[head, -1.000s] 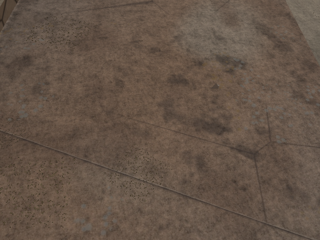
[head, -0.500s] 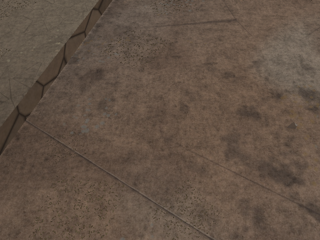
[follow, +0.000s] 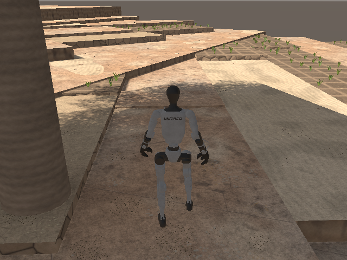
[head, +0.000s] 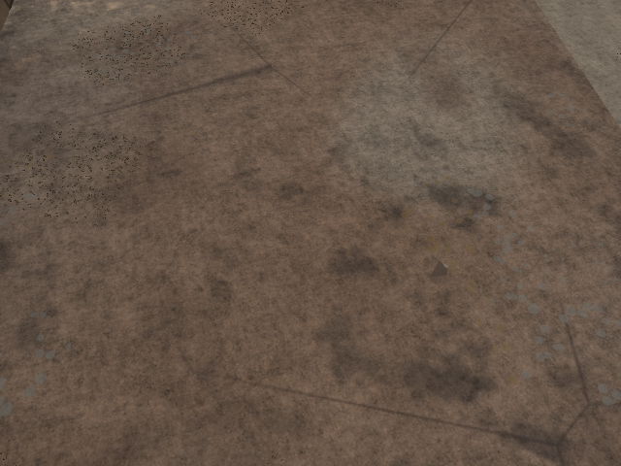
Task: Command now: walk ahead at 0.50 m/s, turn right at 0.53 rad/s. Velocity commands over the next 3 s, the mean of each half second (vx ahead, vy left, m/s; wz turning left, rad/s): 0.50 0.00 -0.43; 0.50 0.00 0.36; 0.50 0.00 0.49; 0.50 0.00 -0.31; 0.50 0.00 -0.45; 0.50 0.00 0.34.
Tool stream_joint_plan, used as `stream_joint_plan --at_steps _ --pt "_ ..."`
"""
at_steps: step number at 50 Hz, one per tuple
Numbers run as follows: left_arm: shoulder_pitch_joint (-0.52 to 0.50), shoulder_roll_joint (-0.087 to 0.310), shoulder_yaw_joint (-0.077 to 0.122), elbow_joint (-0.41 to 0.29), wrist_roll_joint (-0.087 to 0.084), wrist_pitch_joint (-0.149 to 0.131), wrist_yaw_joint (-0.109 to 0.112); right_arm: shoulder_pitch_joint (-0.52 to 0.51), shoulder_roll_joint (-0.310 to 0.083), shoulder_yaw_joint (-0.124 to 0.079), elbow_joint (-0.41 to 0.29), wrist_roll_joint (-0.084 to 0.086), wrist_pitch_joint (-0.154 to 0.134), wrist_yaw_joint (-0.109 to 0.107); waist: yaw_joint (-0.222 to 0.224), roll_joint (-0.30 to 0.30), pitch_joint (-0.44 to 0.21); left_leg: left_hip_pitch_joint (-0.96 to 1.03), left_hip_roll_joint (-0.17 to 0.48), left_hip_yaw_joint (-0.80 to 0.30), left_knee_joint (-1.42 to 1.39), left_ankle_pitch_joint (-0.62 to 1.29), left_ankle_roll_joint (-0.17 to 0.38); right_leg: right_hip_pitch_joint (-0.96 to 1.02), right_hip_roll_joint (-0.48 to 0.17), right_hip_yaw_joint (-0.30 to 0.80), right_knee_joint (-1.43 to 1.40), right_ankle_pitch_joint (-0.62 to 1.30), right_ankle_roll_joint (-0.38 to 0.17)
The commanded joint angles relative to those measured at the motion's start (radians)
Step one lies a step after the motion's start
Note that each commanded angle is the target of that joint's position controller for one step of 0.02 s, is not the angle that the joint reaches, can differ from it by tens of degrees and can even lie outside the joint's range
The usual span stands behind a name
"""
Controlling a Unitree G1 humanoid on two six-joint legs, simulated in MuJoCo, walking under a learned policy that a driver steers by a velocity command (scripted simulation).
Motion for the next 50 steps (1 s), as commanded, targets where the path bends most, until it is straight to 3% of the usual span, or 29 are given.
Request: stream_joint_plan --at_steps 1,6,8,9,10,11,12,13,14,15,16,17,18,20,22,26,32,34,36,37,38,39,40,41,42,43,44,47,50 --pt "-0.039 -0.002 -0.013 -0.077 0.002 -0.012 -0.022 -0.093 -0.152 -0.035 -0.072 0.005 -0.017 -0.009 0.023 0.095 0.035 -0.027 0.267 -0.084 -0.144 0.273 0.148 0.004 -0.023 0.000 -0.159 0.158 -0.004" --pt "-0.180 0.012 -0.015 -0.148 0.001 -0.012 -0.049 -0.019 -0.198 -0.050 -0.030 0.028 0.009 -0.012 -0.013 0.085 0.069 0.099 0.302 -0.003 -0.097 0.355 0.113 0.011 0.007 -0.070 -0.316 0.129 -0.054" --pt "-0.169 0.040 -0.001 -0.165 0.004 -0.008 -0.053 -0.015 -0.226 -0.057 -0.026 0.035 0.025 -0.015 0.016 0.112 0.032 0.151 0.306 0.032 0.010 0.639 0.093 0.083 0.060 -0.121 -0.335 0.031 -0.092" --pt "-0.118 0.065 0.012 -0.161 0.005 -0.004 -0.052 -0.016 -0.243 -0.061 -0.028 0.039 0.033 -0.019 0.052 0.132 -0.014 0.163 0.302 0.048 0.113 0.812 0.082 0.168 0.100 -0.151 -0.333 -0.024 -0.115" --pt "0.005 0.103 0.037 -0.134 0.003 0.000 -0.047 -0.025 -0.247 -0.061 -0.032 0.042 0.043 -0.022 0.126 0.130 -0.084 0.129 0.281 0.073 0.288 0.901 0.062 0.335 0.146 -0.172 -0.367 -0.023 -0.146" --pt "0.179 0.164 0.072 -0.088 -0.001 0.010 -0.031 -0.020 -0.223 -0.049 -0.040 0.037 0.042 -0.028 0.212 0.102 -0.172 -0.027 0.244 0.089 0.531 0.797 0.024 0.616 0.160 -0.130 -0.407 0.019 -0.186" --pt "0.234 0.283 0.096 -0.076 -0.007 0.015 -0.010 0.067 -0.098 -0.008 -0.086 -0.011 0.029 -0.020 0.149 -0.154 -0.264 -0.454 0.122 0.076 0.911 -0.009 -0.039 0.994 -0.101 0.313 -0.410 0.001 -0.323" --pt "0.230 0.275 0.082 -0.118 -0.005 -0.002 -0.017 0.042 -0.091 0.011 -0.115 -0.002 -0.008 -0.008 0.145 -0.151 -0.443 -0.656 -0.018 -0.166 1.118 -0.411 -0.057 1.121 -0.251 0.801 -0.606 -0.224 -0.458" --pt "0.214 0.197 0.059 -0.109 0.003 -0.017 -0.025 -0.092 -0.180 -0.013 -0.142 0.042 -0.029 0.002 0.193 -0.036 -0.334 -0.757 0.040 -0.242 1.135 -0.325 -0.038 1.051 -0.228 0.696 -0.674 -0.234 -0.388" --pt "0.174 0.170 0.050 -0.101 0.005 -0.027 -0.025 -0.130 -0.172 -0.008 -0.160 0.052 -0.042 0.002 0.162 -0.014 -0.203 -0.767 0.078 -0.226 1.063 -0.232 -0.022 0.906 -0.190 0.563 -0.682 -0.178 -0.353" --pt "0.104 0.138 0.040 -0.108 0.005 -0.031 -0.023 -0.123 -0.162 -0.007 -0.145 0.028 -0.044 -0.007 0.111 0.047 -0.128 -0.711 0.117 -0.224 0.976 -0.167 -0.026 0.755 -0.146 0.455 -0.682 -0.070 -0.320" --pt "0.048 0.093 0.024 -0.117 0.015 -0.033 -0.018 -0.087 -0.168 -0.012 -0.125 0.013 -0.035 -0.009 0.068 0.028 -0.101 -0.630 0.155 -0.223 0.908 -0.114 -0.034 0.644 -0.118 0.356 -0.695 0.047 -0.301" --pt "0.021 0.072 0.016 -0.125 0.027 -0.035 -0.014 -0.055 -0.163 -0.012 -0.109 0.012 -0.020 -0.005 0.045 -0.001 -0.095 -0.564 0.170 -0.217 0.885 -0.082 -0.042 0.573 -0.099 0.307 -0.718 0.117 -0.295" --pt "0.024 0.075 0.014 -0.100 0.028 -0.047 -0.010 -0.026 -0.132 -0.005 -0.086 0.008 0.003 -0.003 0.034 -0.002 -0.092 -0.521 0.174 -0.190 0.840 -0.039 -0.068 0.502 -0.089 0.218 -0.748 0.254 -0.301" --pt "0.051 0.095 0.016 -0.069 0.029 -0.057 -0.004 -0.075 -0.109 0.004 -0.098 0.011 0.017 -0.006 0.049 -0.001 -0.054 -0.557 0.180 -0.183 0.759 0.055 -0.084 0.478 -0.080 0.139 -0.779 0.297 -0.290" --pt "0.079 0.097 0.010 -0.031 0.032 -0.061 0.006 -0.181 -0.082 0.017 -0.113 0.022 0.011 0.007 0.101 -0.003 -0.003 -0.565 0.159 -0.171 0.506 0.320 -0.069 0.502 -0.045 0.018 -0.815 0.216 -0.229" --pt "0.144 0.122 0.020 0.040 0.024 -0.051 0.008 -0.304 -0.075 0.024 -0.167 0.035 0.005 0.044 0.154 0.018 0.062 -0.637 0.108 -0.173 0.319 0.317 -0.013 0.702 -0.136 -0.033 -0.805 0.212 -0.208" --pt "0.144 0.130 0.025 0.052 0.018 -0.038 0.014 -0.308 -0.077 0.022 -0.185 0.030 0.004 0.059 0.142 0.011 0.056 -0.649 0.089 -0.156 0.298 0.222 0.016 0.779 -0.160 -0.048 -0.749 0.335 -0.189" --pt "0.118 0.153 0.032 0.046 0.018 -0.024 0.025 -0.243 -0.104 0.009 -0.185 0.024 0.010 0.062 0.095 -0.020 -0.007 -0.536 0.033 -0.098 0.301 0.115 0.052 0.809 -0.154 -0.082 -0.622 0.669 -0.160" --pt "0.105 0.162 0.034 0.041 0.019 -0.015 0.032 -0.150 -0.137 -0.010 -0.169 0.021 0.015 0.058 0.042 -0.028 -0.074 -0.409 -0.009 -0.065 0.300 0.085 0.075 0.801 -0.134 -0.108 -0.482 0.834 -0.142" --pt "0.098 0.151 0.027 0.033 0.020 -0.008 0.041 -0.009 -0.185 -0.037 -0.139 0.023 0.019 0.048 -0.035 -0.001 -0.158 -0.187 -0.034 -0.072 0.266 0.136 0.110 0.706 -0.093 -0.152 -0.268 0.842 -0.105" --pt "0.168 0.094 0.005 -0.005 0.039 -0.022 0.045 0.120 -0.291 -0.069 -0.130 0.020 0.026 0.033 -0.048 0.154 -0.293 0.191 0.176 -0.413 0.281 0.147 0.231 0.371 -0.012 -0.176 0.095 0.506 -0.049" --pt "0.206 0.014 -0.026 -0.014 0.050 -0.052 0.027 0.117 -0.280 -0.061 -0.138 0.037 0.022 0.034 -0.005 0.328 -0.402 0.441 0.352 -0.916 0.120 0.003 0.387 0.037 0.200 -0.056 0.392 -0.377 0.006" --pt "0.135 0.103 -0.009 -0.026 0.017 -0.085 0.005 0.128 -0.205 -0.038 -0.141 0.033 0.023 0.032 -0.057 0.227 -0.387 0.455 0.339 -0.905 0.061 -0.121 0.342 -0.079 0.134 0.088 0.450 -0.376 -0.018" --pt "0.047 0.113 -0.010 -0.058 -0.012 -0.103 -0.006 0.086 -0.180 -0.031 -0.148 0.025 0.024 0.027 -0.056 0.161 -0.257 0.338 0.307 -0.767 0.049 -0.107 0.301 -0.115 0.087 0.072 0.411 -0.307 -0.034" --pt "0.003 0.101 -0.014 -0.072 0.002 -0.113 -0.004 0.027 -0.173 -0.028 -0.156 0.021 0.024 0.026 -0.019 0.056 -0.146 0.177 0.270 -0.670 0.030 -0.009 0.279 -0.104 0.049 0.054 0.308 -0.248 -0.037" --pt "-0.005 0.109 -0.005 -0.072 0.026 -0.109 0.003 -0.021 -0.148 -0.020 -0.168 0.016 0.023 0.023 0.015 0.043 -0.106 0.071 0.241 -0.602 0.014 0.100 0.266 -0.046 0.017 0.051 0.216 -0.207 -0.031" --pt "0.051 0.085 -0.006 -0.064 0.042 -0.081 0.008 -0.071 -0.149 -0.018 -0.188 0.014 0.026 0.011 0.072 0.094 -0.069 -0.093 0.193 -0.518 -0.034 0.267 0.281 0.048 0.004 0.030 0.103 -0.176 0.018" --pt "-0.020 0.050 -0.020 -0.083 0.045 -0.067 0.015 -0.055 -0.183 -0.029 -0.173 0.021 0.028 -0.007 0.057 0.098 -0.035 -0.190 0.143 -0.425 -0.047 0.306 0.258 0.070 0.022 0.000 -0.089 -0.029 0.065"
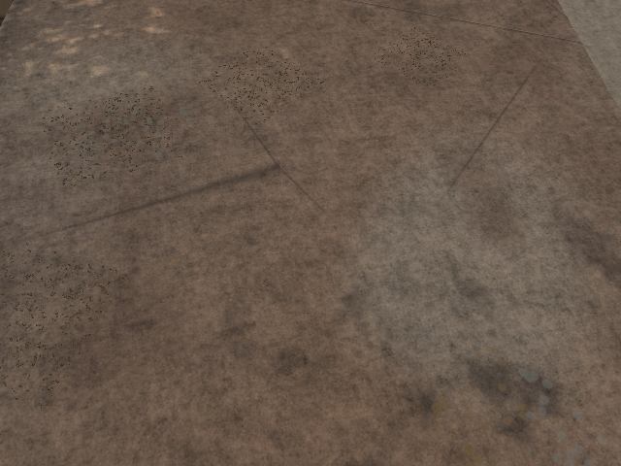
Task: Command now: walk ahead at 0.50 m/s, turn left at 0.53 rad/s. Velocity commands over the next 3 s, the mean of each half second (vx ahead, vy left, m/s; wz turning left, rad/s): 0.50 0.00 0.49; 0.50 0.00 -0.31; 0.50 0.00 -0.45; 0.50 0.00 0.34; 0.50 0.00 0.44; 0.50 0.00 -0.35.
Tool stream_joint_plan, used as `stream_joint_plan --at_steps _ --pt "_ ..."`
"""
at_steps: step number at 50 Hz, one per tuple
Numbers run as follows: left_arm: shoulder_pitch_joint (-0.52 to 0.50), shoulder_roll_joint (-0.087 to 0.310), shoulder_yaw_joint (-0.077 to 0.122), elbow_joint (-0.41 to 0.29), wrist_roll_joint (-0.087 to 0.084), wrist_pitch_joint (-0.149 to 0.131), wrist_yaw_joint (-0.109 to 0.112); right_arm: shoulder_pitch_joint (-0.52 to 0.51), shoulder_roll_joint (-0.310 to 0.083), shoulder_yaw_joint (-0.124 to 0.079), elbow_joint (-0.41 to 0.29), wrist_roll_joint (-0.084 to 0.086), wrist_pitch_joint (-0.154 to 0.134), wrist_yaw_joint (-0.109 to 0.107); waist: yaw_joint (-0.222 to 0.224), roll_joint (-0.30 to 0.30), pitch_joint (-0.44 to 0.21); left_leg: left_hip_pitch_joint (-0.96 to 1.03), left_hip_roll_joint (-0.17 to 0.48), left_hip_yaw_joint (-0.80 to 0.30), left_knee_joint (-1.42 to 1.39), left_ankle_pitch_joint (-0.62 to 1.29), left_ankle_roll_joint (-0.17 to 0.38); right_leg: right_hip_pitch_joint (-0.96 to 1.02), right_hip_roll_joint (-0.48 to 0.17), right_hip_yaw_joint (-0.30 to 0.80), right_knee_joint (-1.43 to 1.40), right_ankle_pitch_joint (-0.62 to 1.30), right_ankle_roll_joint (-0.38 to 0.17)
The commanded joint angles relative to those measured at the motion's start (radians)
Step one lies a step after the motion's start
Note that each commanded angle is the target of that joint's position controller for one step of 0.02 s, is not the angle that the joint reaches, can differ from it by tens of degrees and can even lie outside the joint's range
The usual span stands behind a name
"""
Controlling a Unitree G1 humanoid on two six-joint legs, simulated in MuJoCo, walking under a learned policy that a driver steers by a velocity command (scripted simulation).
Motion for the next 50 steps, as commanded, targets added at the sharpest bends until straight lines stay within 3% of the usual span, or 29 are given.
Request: stream_joint_plan --at_steps 1,4,7,9,11,12,13,14,15,16,17,18,20,23,25,27,31,33,34,35,36,37,38,39,40,41,42,45,50 --pt "-0.033 0.060 0.014 -0.063 0.005 -0.001 0.007 -0.032 -0.179 -0.051 -0.067 0.008 -0.011 -0.022 0.014 0.078 -0.041 -0.044 0.214 -0.189 -0.147 0.227 0.164 0.037 0.020 -0.028 -0.192 0.185 0.040" --pt "-0.136 0.048 0.009 -0.082 -0.008 -0.012 -0.002 0.017 -0.184 -0.054 -0.045 0.013 0.002 -0.031 -0.034 0.098 -0.044 -0.061 0.191 -0.191 -0.122 0.140 0.121 0.125 0.071 -0.035 -0.377 0.359 0.044" --pt "-0.175 0.079 0.022 -0.096 -0.020 -0.023 -0.012 0.054 -0.176 -0.054 -0.027 0.021 0.013 -0.034 -0.040 0.113 -0.049 0.023 0.222 -0.278 -0.057 0.072 0.102 0.145 0.085 0.002 -0.468 0.338 0.025" --pt "-0.154 0.104 0.036 -0.092 -0.024 -0.031 -0.015 0.047 -0.172 -0.056 -0.027 0.018 0.019 -0.036 -0.018 0.136 -0.051 0.077 0.247 -0.341 0.001 0.064 0.087 0.174 0.083 0.016 -0.496 0.261 -0.003" --pt "-0.036 0.131 0.057 -0.063 -0.022 -0.040 -0.009 0.023 -0.145 -0.049 -0.035 0.014 0.022 -0.034 0.051 0.149 -0.090 0.065 0.214 -0.344 0.107 0.108 0.051 0.343 0.076 -0.006 -0.555 0.230 -0.052" --pt "0.085 0.171 0.072 -0.052 -0.005 -0.044 -0.001 0.019 -0.092 -0.029 -0.050 0.005 0.018 -0.029 0.110 0.097 -0.201 -0.010 0.162 -0.286 0.313 0.067 0.017 0.562 -0.037 0.087 -0.535 0.196 -0.110" --pt "0.205 0.252 0.093 -0.035 0.009 -0.035 0.004 0.140 -0.023 -0.007 -0.065 0.011 0.010 -0.028 0.094 -0.132 -0.354 -0.304 0.022 -0.142 0.644 -0.250 -0.060 0.926 -0.267 0.432 -0.548 0.080 -0.252" --pt "0.250 0.229 0.094 -0.004 -0.017 -0.021 -0.005 0.164 -0.071 -0.008 -0.079 0.029 0.005 -0.029 0.094 -0.295 -0.368 -0.523 0.051 -0.100 0.848 -0.442 -0.081 0.980 -0.366 0.743 -0.652 -0.208 -0.312" --pt "0.200 0.148 0.073 -0.023 -0.021 -0.017 -0.002 0.085 -0.159 -0.031 -0.068 0.032 0.009 -0.031 0.119 -0.151 -0.227 -0.575 0.106 -0.118 0.923 -0.354 -0.089 0.862 -0.318 0.641 -0.690 -0.314 -0.269" --pt "0.150 0.117 0.062 -0.029 -0.014 -0.009 0.002 0.001 -0.173 -0.038 -0.084 0.021 0.015 -0.032 0.119 -0.080 -0.131 -0.567 0.137 -0.076 0.926 -0.277 -0.093 0.739 -0.275 0.485 -0.696 -0.211 -0.230" --pt "0.112 0.094 0.052 -0.026 -0.008 -0.006 0.001 -0.038 -0.160 -0.039 -0.096 0.010 0.018 -0.029 0.102 -0.049 -0.063 -0.543 0.165 -0.068 0.888 -0.222 -0.097 0.631 -0.232 0.372 -0.719 -0.081 -0.220" --pt "0.096 0.076 0.045 -0.015 -0.002 -0.008 0.002 -0.046 -0.139 -0.039 -0.102 0.007 0.019 -0.024 0.079 -0.070 -0.039 -0.503 0.189 -0.069 0.845 -0.183 -0.095 0.561 -0.196 0.298 -0.741 0.002 -0.214" --pt "0.093 0.062 0.042 0.005 -0.004 -0.015 -0.002 -0.023 -0.088 -0.029 -0.094 0.017 0.023 -0.016 0.055 -0.095 -0.028 -0.440 0.199 -0.049 0.785 -0.161 -0.095 0.493 -0.153 0.194 -0.784 0.088 -0.219" --pt "0.115 0.102 0.051 0.043 -0.019 -0.020 -0.009 -0.082 -0.046 -0.010 -0.114 -0.002 0.015 -0.013 0.045 -0.064 -0.010 -0.447 0.209 -0.014 0.613 -0.116 -0.105 0.474 -0.155 0.145 -0.824 0.218 -0.270" --pt "0.112 0.124 0.056 0.052 -0.031 -0.011 -0.009 -0.143 -0.033 0.002 -0.123 -0.009 -0.003 -0.004 0.059 -0.049 -0.008 -0.413 0.213 0.017 0.458 -0.015 -0.110 0.468 -0.134 0.099 -0.830 0.278 -0.270" --pt "0.136 0.147 0.061 0.067 -0.040 -0.001 -0.007 -0.216 -0.028 0.008 -0.131 -0.004 -0.019 0.006 0.084 -0.046 -0.002 -0.339 0.187 0.040 0.316 0.077 -0.121 0.446 -0.110 0.060 -0.820 0.303 -0.254" --pt "0.216 0.172 0.067 0.104 -0.051 0.018 -0.002 -0.301 -0.063 -0.003 -0.154 0.011 -0.037 0.018 0.100 -0.063 -0.005 -0.249 0.149 0.036 0.174 0.118 -0.116 0.492 -0.144 0.108 -0.769 0.280 -0.227" --pt "0.213 0.177 0.069 0.112 -0.052 0.029 0.003 -0.257 -0.090 -0.017 -0.144 0.012 -0.044 0.018 0.053 -0.073 -0.024 -0.140 0.140 0.037 0.107 0.104 -0.090 0.497 -0.152 0.126 -0.711 0.284 -0.199" --pt "0.213 0.166 0.064 0.113 -0.049 0.031 0.005 -0.182 -0.115 -0.033 -0.119 0.008 -0.044 0.011 0.010 -0.066 -0.065 -0.007 0.128 0.051 0.077 0.096 -0.069 0.472 -0.121 0.105 -0.630 0.353 -0.175" --pt "0.212 0.126 0.050 0.108 -0.040 0.028 0.004 -0.061 -0.160 -0.054 -0.093 -0.003 -0.044 0.000 -0.051 -0.045 -0.148 0.192 0.178 0.016 0.082 0.097 -0.035 0.399 -0.063 0.062 -0.458 0.349 -0.140" --pt "0.210 0.041 0.020 0.072 -0.007 0.023 0.005 0.108 -0.240 -0.074 -0.078 -0.023 -0.037 -0.015 -0.111 0.118 -0.316 0.466 0.404 -0.209 0.112 0.106 0.027 0.208 0.022 -0.004 -0.126 0.041 -0.092" --pt "0.320 0.000 0.008 0.052 -0.042 0.011 0.007 0.124 -0.267 -0.077 -0.063 -0.030 -0.025 -0.007 -0.055 0.370 -0.400 0.606 0.559 -0.592 -0.019 -0.157 0.152 -0.068 0.104 -0.008 0.133 -0.327 -0.061" --pt "0.272 0.107 0.036 0.070 -0.062 0.012 0.010 0.089 -0.174 -0.055 -0.063 -0.016 -0.025 -0.003 -0.072 0.232 -0.280 0.511 0.519 -0.567 -0.069 -0.292 0.133 -0.155 0.052 0.051 0.245 -0.279 -0.056" --pt "0.204 0.132 0.048 0.055 -0.064 0.016 0.008 0.040 -0.129 -0.041 -0.060 -0.005 -0.028 -0.003 -0.063 0.191 -0.169 0.409 0.484 -0.420 -0.084 -0.259 0.104 -0.185 0.021 0.039 0.255 -0.188 -0.061" --pt "0.181 0.116 0.048 0.057 -0.056 0.022 0.011 -0.018 -0.100 -0.031 -0.058 -0.009 -0.032 0.001 -0.032 0.139 -0.119 0.310 0.441 -0.323 -0.110 -0.157 0.089 -0.149 -0.010 0.026 0.237 -0.114 -0.053" --pt "0.166 0.103 0.050 0.055 -0.046 0.030 0.010 -0.061 -0.072 -0.025 -0.051 -0.014 -0.035 0.004 -0.007 0.140 -0.072 0.233 0.408 -0.240 -0.140 -0.070 0.085 -0.125 -0.032 0.027 0.199 -0.064 -0.046" --pt "0.176 0.082 0.050 0.055 -0.047 0.041 0.007 -0.086 -0.066 -0.025 -0.044 -0.020 -0.041 0.003 0.017 0.155 -0.054 0.171 0.392 -0.174 -0.170 -0.005 0.079 -0.076 -0.050 0.029 0.181 -0.029 -0.041" --pt "0.143 0.040 0.043 0.033 -0.044 0.063 0.003 -0.104 -0.080 -0.038 -0.016 -0.020 -0.060 -0.004 0.038 0.116 -0.021 0.116 0.393 -0.050 -0.222 0.150 0.095 -0.075 -0.060 0.023 0.129 0.042 -0.022" --pt "0.016 0.014 0.029 -0.016 -0.038 0.061 -0.023 -0.086 -0.132 -0.057 0.025 -0.016 -0.054 -0.020 0.008 0.080 0.014 0.131 0.373 0.127 -0.246 0.218 0.078 -0.057 -0.049 -0.017 -0.150 0.266 -0.026"
Over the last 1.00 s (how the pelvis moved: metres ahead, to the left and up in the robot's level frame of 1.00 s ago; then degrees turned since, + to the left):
0.58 -0.06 0.00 2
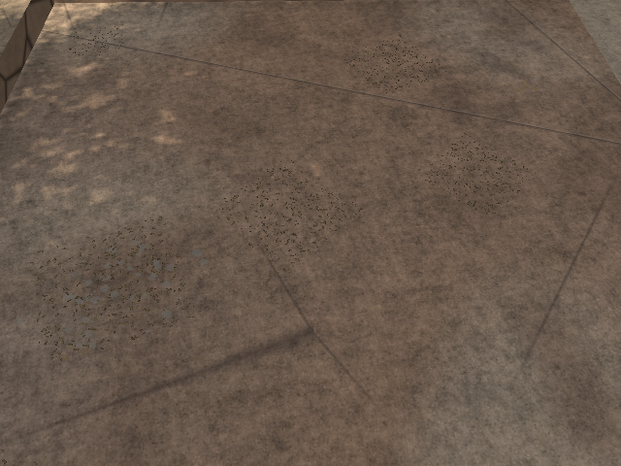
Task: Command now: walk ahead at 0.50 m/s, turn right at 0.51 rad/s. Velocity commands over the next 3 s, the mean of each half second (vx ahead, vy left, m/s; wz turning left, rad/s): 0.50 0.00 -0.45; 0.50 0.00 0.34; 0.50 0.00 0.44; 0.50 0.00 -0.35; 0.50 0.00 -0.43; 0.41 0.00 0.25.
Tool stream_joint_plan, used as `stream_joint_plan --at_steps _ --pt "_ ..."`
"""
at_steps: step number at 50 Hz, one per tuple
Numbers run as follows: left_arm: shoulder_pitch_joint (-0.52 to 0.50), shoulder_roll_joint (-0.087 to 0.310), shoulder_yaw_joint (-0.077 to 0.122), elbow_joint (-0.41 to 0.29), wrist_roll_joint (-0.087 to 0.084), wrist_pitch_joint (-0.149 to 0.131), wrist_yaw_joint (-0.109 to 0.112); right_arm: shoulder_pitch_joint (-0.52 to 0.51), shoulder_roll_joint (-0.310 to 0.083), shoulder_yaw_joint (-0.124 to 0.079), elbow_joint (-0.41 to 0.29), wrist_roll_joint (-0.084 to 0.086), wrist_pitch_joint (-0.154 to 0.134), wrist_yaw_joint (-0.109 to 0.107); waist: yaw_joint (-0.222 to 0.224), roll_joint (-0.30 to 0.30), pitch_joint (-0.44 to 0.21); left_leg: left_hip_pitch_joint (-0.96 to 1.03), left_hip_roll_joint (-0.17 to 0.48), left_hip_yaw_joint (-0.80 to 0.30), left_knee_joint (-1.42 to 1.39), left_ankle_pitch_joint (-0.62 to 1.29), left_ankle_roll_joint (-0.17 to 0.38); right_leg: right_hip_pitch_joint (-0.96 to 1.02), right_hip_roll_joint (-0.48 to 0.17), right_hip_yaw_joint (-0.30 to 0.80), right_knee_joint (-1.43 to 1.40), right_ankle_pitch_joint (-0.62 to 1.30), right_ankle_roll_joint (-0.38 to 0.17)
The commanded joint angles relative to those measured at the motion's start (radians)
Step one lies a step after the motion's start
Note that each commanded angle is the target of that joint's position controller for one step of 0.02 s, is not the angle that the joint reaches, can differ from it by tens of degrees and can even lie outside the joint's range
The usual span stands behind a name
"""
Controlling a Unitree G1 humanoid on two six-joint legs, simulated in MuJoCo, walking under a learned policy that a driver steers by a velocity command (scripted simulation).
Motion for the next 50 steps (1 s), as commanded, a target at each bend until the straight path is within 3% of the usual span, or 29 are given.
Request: stream_joint_plan --at_steps 1,5,7,8,9,10,11,12,13,14,15,16,18,22,27,32,34,36,37,38,39,40,41,42,43,44,45,47,50 --pt "-0.049 0.001 -0.012 -0.078 0.003 -0.010 -0.022 -0.086 -0.156 -0.037 -0.067 0.007 -0.016 -0.011 0.018 0.096 0.040 -0.036 0.274 -0.074 -0.138 0.275 0.154 0.020 -0.017 -0.010 -0.149 0.134 -0.011" --pt "-0.148 0.022 -0.009 -0.131 0.003 -0.005 -0.041 -0.040 -0.192 -0.052 -0.032 0.029 0.004 -0.013 -0.004 0.089 0.070 0.066 0.307 -0.017 -0.103 0.300 0.124 0.021 -0.001 -0.054 -0.263 0.090 -0.056" --pt "-0.148 0.044 0.002 -0.149 0.006 -0.001 -0.046 -0.038 -0.217 -0.060 -0.024 0.039 0.017 -0.015 0.017 0.104 0.050 0.117 0.314 0.015 -0.014 0.510 0.103 0.073 0.040 -0.100 -0.288 -0.001 -0.092" --pt "-0.109 0.064 0.014 -0.148 0.008 0.003 -0.045 -0.042 -0.234 -0.064 -0.024 0.044 0.025 -0.017 0.045 0.122 0.010 0.130 0.309 0.032 0.076 0.686 0.091 0.149 0.079 -0.134 -0.287 -0.054 -0.114" --pt "0.002 0.096 0.035 -0.123 0.006 0.006 -0.042 -0.055 -0.240 -0.065 -0.026 0.049 0.034 -0.019 0.114 0.118 -0.054 0.108 0.286 0.061 0.242 0.811 0.071 0.300 0.128 -0.166 -0.319 -0.059 -0.143" --pt "0.174 0.158 0.071 -0.074 0.002 0.013 -0.029 -0.046 -0.214 -0.053 -0.030 0.045 0.036 -0.022 0.195 0.090 -0.145 -0.012 0.242 0.084 0.475 0.769 0.034 0.565 0.170 -0.154 -0.355 -0.019 -0.181" --pt "0.272 0.266 0.102 -0.054 -0.007 0.022 -0.006 -0.003 -0.126 -0.023 -0.063 0.004 0.030 -0.022 0.189 -0.113 -0.220 -0.348 0.155 0.092 0.837 0.216 -0.027 0.868 -0.032 0.197 -0.396 -0.040 -0.277" --pt "0.215 0.309 0.093 -0.099 -0.005 0.004 -0.013 0.022 -0.062 0.008 -0.108 -0.001 -0.001 -0.014 0.112 -0.231 -0.369 -0.634 -0.032 -0.128 1.100 -0.391 -0.062 1.047 -0.220 0.762 -0.590 -0.271 -0.449" --pt "0.208 0.213 0.066 -0.107 -0.001 -0.014 -0.024 -0.089 -0.161 -0.014 -0.120 0.036 -0.028 -0.001 0.177 -0.082 -0.331 -0.739 0.024 -0.256 1.137 -0.337 -0.039 1.020 -0.221 0.730 -0.665 -0.317 -0.397" --pt "0.184 0.173 0.053 -0.098 0.005 -0.027 -0.024 -0.139 -0.166 -0.012 -0.138 0.055 -0.044 0.003 0.160 -0.058 -0.202 -0.769 0.062 -0.239 1.084 -0.251 -0.014 0.901 -0.188 0.591 -0.664 -0.270 -0.359" --pt "0.121 0.148 0.045 -0.101 0.006 -0.032 -0.023 -0.141 -0.152 -0.010 -0.126 0.036 -0.050 -0.006 0.111 0.026 -0.124 -0.720 0.106 -0.239 0.992 -0.174 -0.009 0.754 -0.142 0.480 -0.660 -0.166 -0.323" --pt "0.066 0.113 0.034 -0.113 0.012 -0.034 -0.018 -0.131 -0.162 -0.018 -0.115 0.012 -0.045 -0.013 0.075 0.015 -0.093 -0.649 0.133 -0.244 0.910 -0.124 -0.014 0.647 -0.106 0.397 -0.666 -0.052 -0.303" --pt "0.024 0.091 0.025 -0.130 0.026 -0.038 -0.009 -0.087 -0.151 -0.019 -0.097 0.004 -0.022 -0.008 0.037 -0.012 -0.087 -0.564 0.149 -0.235 0.853 -0.064 -0.032 0.548 -0.081 0.324 -0.702 0.085 -0.305" --pt "0.074 0.100 0.020 -0.081 0.026 -0.054 0.008 -0.139 -0.099 -0.001 -0.092 0.007 0.006 -0.005 0.060 -0.005 -0.043 -0.590 0.157 -0.200 0.677 0.123 -0.073 0.504 -0.055 0.157 -0.748 0.258 -0.284" --pt "0.121 0.116 0.016 -0.030 0.027 -0.060 0.014 -0.268 -0.074 0.016 -0.113 0.027 -0.003 0.016 0.125 -0.010 0.017 -0.568 0.126 -0.174 0.407 0.397 -0.047 0.537 -0.047 0.050 -0.797 0.133 -0.224" --pt "0.169 0.123 0.022 0.032 0.026 -0.048 0.014 -0.347 -0.075 0.022 -0.152 0.036 -0.008 0.048 0.155 0.015 0.069 -0.666 0.090 -0.182 0.300 0.311 0.005 0.738 -0.122 0.006 -0.762 0.214 -0.214" --pt "0.166 0.132 0.026 0.042 0.022 -0.035 0.021 -0.343 -0.076 0.022 -0.166 0.033 -0.010 0.062 0.141 0.006 0.057 -0.662 0.067 -0.163 0.281 0.221 0.033 0.806 -0.141 -0.017 -0.702 0.370 -0.196" --pt "0.139 0.155 0.032 0.034 0.023 -0.024 0.031 -0.265 -0.106 0.007 -0.159 0.026 -0.005 0.064 0.091 -0.032 -0.020 -0.525 0.004 -0.100 0.291 0.123 0.069 0.829 -0.130 -0.054 -0.569 0.739 -0.169" --pt "0.124 0.162 0.033 0.028 0.024 -0.015 0.038 -0.164 -0.142 -0.013 -0.138 0.024 -0.001 0.059 0.033 -0.038 -0.089 -0.386 -0.038 -0.070 0.285 0.104 0.093 0.814 -0.107 -0.082 -0.422 0.895 -0.149" --pt "0.110 0.155 0.027 0.018 0.024 -0.011 0.047 -0.022 -0.191 -0.037 -0.110 0.024 0.002 0.049 -0.046 -0.012 -0.170 -0.149 -0.035 -0.109 0.255 0.167 0.132 0.693 -0.072 -0.117 -0.208 0.858 -0.112" --pt "0.182 0.089 0.002 -0.022 0.042 -0.027 0.046 0.110 -0.294 -0.066 -0.103 0.016 0.008 0.035 -0.051 0.161 -0.315 0.248 0.204 -0.495 0.268 0.170 0.275 0.332 0.028 -0.145 0.172 0.456 -0.047" --pt "0.208 0.027 -0.024 -0.021 0.050 -0.057 0.028 0.114 -0.259 -0.054 -0.100 0.038 0.007 0.035 -0.022 0.302 -0.413 0.463 0.353 -0.948 0.112 0.053 0.412 0.034 0.216 -0.022 0.432 -0.411 0.000" --pt "0.136 0.109 -0.007 -0.038 0.015 -0.090 0.007 0.106 -0.196 -0.035 -0.100 0.039 0.012 0.031 -0.062 0.207 -0.349 0.441 0.327 -0.886 0.068 -0.080 0.358 -0.083 0.141 0.092 0.480 -0.391 -0.023" --pt "0.049 0.116 -0.009 -0.070 -0.010 -0.108 -0.002 0.059 -0.174 -0.029 -0.114 0.031 0.015 0.025 -0.058 0.137 -0.227 0.313 0.293 -0.755 0.051 -0.080 0.316 -0.109 0.092 0.076 0.431 -0.319 -0.037" --pt "0.007 0.106 -0.011 -0.082 0.004 -0.117 -0.001 -0.001 -0.163 -0.025 -0.124 0.026 0.017 0.024 -0.018 0.045 -0.118 0.148 0.255 -0.664 0.025 0.006 0.292 -0.091 0.057 0.056 0.321 -0.266 -0.039" --pt "0.001 0.115 -0.001 -0.081 0.029 -0.112 0.006 -0.044 -0.138 -0.015 -0.137 0.019 0.016 0.020 0.014 0.034 -0.076 0.041 0.222 -0.599 0.003 0.103 0.278 -0.034 0.027 0.051 0.232 -0.227 -0.031" --pt "0.018 0.109 0.000 -0.083 0.037 -0.103 0.006 -0.068 -0.136 -0.012 -0.152 0.012 0.018 0.017 0.043 0.064 -0.056 -0.036 0.199 -0.575 -0.020 0.170 0.282 0.018 0.021 0.047 0.198 -0.212 -0.017" --pt "0.057 0.085 -0.004 -0.079 0.043 -0.084 0.011 -0.083 -0.146 -0.016 -0.158 0.017 0.019 0.009 0.070 0.092 -0.048 -0.125 0.178 -0.521 -0.043 0.262 0.293 0.058 0.015 0.026 0.111 -0.198 0.019" --pt "-0.028 0.048 -0.019 -0.104 0.045 -0.073 0.018 -0.066 -0.185 -0.029 -0.147 0.026 0.021 -0.008 0.048 0.097 -0.021 -0.227 0.120 -0.423 -0.050 0.291 0.259 0.101 0.037 -0.004 -0.105 -0.024 0.059"
Over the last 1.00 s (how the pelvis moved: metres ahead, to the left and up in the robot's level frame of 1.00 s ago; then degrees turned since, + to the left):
0.51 0.06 0.00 2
